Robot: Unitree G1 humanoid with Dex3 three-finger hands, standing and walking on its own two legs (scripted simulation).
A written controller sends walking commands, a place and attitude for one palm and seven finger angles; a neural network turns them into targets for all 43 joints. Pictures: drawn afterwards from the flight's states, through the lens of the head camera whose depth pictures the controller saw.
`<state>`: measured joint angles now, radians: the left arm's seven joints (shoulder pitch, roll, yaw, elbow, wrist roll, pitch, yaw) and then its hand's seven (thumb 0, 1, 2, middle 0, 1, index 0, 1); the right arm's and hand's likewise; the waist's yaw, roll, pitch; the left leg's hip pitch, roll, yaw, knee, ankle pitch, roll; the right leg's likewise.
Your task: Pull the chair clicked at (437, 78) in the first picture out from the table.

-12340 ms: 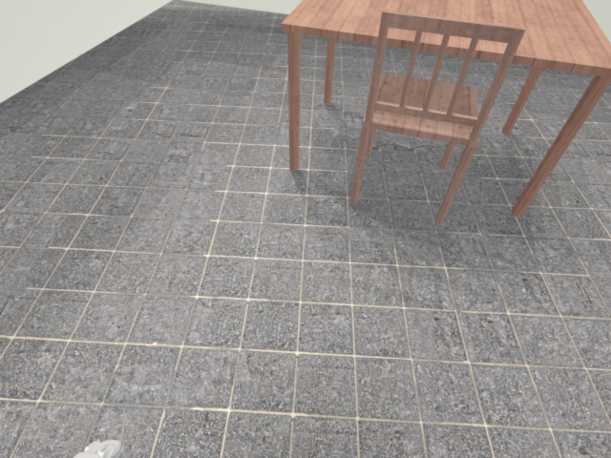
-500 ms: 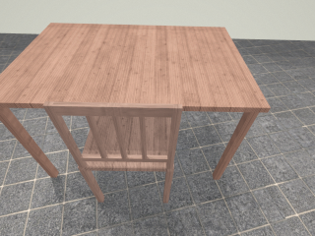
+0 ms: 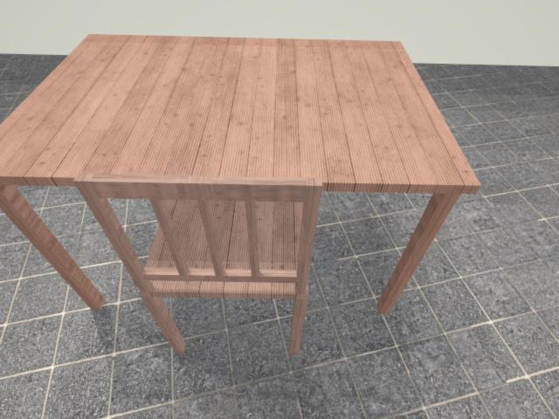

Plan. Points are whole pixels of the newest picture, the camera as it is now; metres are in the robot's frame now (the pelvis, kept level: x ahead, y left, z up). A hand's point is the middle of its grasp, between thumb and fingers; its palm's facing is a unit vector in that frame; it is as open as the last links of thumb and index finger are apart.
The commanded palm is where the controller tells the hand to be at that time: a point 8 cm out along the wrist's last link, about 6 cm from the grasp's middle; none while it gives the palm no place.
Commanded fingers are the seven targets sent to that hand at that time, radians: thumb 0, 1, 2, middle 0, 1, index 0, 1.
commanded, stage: raise the hand toward the chair's back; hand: left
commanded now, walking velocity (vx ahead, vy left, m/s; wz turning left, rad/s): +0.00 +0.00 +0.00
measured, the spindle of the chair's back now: (212, 239) +0.47 +0.17 -0.10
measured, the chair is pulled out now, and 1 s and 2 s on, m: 0.00 0.00 0.00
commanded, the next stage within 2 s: none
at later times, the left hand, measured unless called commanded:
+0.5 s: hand out of the picture +0.13 +0.18 -0.06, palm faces +0.18 -0.98 -0.06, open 10.6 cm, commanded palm +0.13 +0.22 -0.06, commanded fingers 0.00 0.20 0.60 -0.13 -0.19 -0.13 -0.19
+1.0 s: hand (159, 377) +0.19 +0.19 -0.05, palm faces +0.05 -1.00 -0.05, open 14.9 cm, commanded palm +0.16 +0.25 -0.05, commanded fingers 0.00 -0.38 0.35 -0.07 -0.10 -0.07 -0.10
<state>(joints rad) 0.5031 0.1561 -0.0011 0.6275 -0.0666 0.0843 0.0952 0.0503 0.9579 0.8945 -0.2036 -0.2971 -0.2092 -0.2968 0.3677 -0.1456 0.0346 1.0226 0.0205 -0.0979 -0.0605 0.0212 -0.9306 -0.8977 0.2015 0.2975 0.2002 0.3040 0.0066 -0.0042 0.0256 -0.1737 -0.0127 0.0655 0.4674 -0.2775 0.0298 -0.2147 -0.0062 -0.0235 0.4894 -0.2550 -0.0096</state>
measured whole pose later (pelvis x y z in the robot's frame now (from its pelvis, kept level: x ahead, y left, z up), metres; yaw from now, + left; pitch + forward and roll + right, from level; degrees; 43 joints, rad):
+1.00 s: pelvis -0.02 +0.00 -0.09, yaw +3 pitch +17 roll -2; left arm 0.43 0.22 0.15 -0.02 -0.24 -0.45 -0.22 0.00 -0.16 0.45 -0.09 -0.13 -0.10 -0.13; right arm 0.24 -0.26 -0.03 0.55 0.03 -0.19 -0.06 0.01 -0.90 -0.90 0.20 0.30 0.20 0.30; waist -0.03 0.02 -0.14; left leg -0.93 0.01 -0.01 1.18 -0.55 0.03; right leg -0.91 -0.02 -0.10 1.13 -0.51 -0.02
